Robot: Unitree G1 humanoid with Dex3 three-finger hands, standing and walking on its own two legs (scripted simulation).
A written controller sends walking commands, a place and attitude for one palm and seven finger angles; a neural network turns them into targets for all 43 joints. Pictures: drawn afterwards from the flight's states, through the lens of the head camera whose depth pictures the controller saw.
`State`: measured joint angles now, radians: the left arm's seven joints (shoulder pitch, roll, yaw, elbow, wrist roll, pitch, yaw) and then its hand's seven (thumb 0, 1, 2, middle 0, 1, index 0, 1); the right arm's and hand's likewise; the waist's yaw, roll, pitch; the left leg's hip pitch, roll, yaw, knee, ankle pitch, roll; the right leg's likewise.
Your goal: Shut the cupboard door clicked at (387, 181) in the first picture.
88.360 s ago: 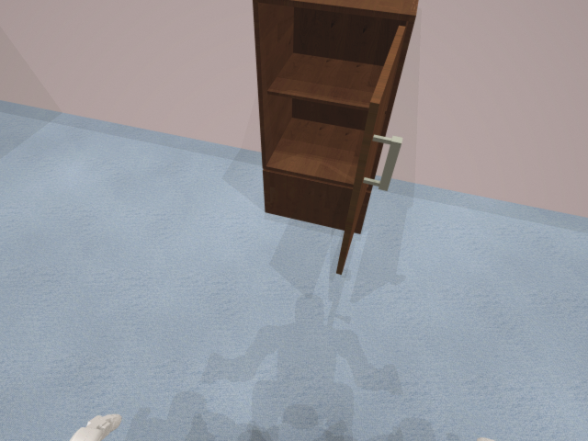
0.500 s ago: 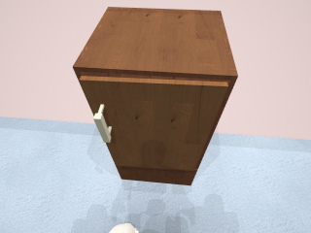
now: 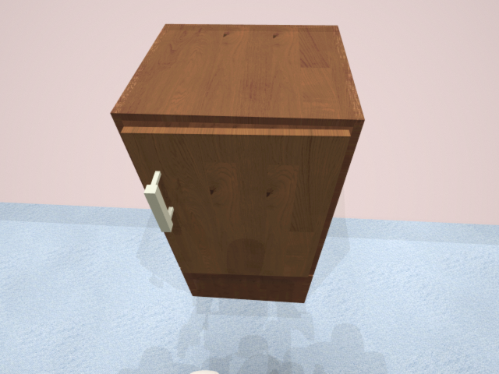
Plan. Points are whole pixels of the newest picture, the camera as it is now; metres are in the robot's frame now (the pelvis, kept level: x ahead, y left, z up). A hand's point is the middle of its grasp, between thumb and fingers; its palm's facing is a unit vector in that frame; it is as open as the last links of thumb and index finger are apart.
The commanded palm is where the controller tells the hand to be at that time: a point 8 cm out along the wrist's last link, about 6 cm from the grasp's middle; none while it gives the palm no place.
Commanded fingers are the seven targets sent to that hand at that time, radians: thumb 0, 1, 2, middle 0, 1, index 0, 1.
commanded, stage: come to a stop and stand still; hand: left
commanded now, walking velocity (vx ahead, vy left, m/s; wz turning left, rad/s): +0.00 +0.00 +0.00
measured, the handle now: (162, 202) +0.45 +0.23 -0.04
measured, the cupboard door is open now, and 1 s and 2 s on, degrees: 1 1 1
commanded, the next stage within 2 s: look again from close up in 0.62 s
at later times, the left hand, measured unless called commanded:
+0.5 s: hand out of the picture -0.04 +0.23 -0.16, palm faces +0.02 -0.98 -0.21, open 7.4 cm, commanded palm none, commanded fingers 0.00 0.90 0.90 -0.20 -0.30 -0.20 -0.30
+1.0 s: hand out of the picture -0.02 +0.21 -0.17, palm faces +0.02 -0.99 -0.15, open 7.4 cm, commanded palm none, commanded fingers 0.00 0.90 0.90 -0.20 -0.30 -0.20 -0.30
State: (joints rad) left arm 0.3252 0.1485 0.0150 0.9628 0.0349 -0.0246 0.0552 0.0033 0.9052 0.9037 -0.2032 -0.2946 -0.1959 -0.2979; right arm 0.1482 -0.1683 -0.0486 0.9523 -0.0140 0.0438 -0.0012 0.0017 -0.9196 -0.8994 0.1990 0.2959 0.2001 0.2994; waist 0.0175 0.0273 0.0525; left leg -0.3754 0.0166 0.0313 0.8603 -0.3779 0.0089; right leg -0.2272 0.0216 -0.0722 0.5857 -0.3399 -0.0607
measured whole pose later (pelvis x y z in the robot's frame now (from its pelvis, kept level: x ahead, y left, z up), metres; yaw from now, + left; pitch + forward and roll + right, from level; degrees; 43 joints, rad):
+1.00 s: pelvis -0.01 +0.05 +0.01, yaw +1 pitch -1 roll -1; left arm 0.30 0.14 -0.02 1.10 0.02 0.00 0.04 0.01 0.91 0.90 -0.20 -0.29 -0.20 -0.30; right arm 0.27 -0.15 0.02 1.09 -0.01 -0.02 -0.03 0.01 -0.93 -0.90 0.20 0.30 0.20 0.30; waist 0.00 -0.03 0.04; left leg -0.17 -0.07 0.09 0.44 -0.26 0.10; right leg -0.19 -0.02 -0.03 0.46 -0.26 0.01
